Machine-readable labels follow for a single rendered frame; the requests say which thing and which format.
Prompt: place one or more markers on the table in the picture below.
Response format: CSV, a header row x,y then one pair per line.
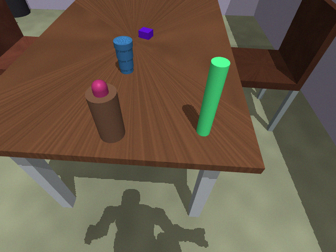
x,y
44,113

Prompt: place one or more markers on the chair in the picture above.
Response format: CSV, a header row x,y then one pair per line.
x,y
12,42
311,32

